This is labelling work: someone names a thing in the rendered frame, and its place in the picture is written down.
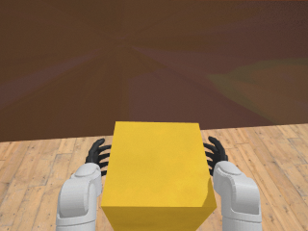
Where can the robot left forearm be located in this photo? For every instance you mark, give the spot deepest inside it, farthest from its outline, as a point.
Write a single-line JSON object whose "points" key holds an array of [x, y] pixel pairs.
{"points": [[77, 199]]}

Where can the robot right forearm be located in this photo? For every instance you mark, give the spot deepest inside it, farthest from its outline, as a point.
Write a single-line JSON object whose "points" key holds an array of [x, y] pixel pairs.
{"points": [[240, 198]]}

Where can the right robot hand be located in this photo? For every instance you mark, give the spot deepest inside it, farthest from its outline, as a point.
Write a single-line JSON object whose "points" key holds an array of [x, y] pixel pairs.
{"points": [[218, 154]]}

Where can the carton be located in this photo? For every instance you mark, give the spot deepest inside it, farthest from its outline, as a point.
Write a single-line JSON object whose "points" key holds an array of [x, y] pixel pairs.
{"points": [[157, 178]]}

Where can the left robot hand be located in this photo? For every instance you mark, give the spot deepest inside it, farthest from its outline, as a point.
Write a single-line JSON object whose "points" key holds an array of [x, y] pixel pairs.
{"points": [[95, 158]]}

